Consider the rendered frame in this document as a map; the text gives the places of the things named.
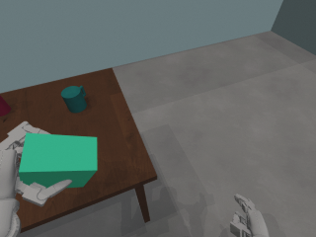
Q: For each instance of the robot left forearm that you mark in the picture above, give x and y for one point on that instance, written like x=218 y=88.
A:
x=10 y=223

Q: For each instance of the table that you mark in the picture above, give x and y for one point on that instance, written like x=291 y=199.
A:
x=123 y=162

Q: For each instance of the left robot hand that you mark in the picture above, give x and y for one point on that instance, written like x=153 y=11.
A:
x=11 y=149

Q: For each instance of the right robot hand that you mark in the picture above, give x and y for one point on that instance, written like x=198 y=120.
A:
x=248 y=225

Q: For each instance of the sponge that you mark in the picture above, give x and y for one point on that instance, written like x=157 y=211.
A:
x=48 y=159

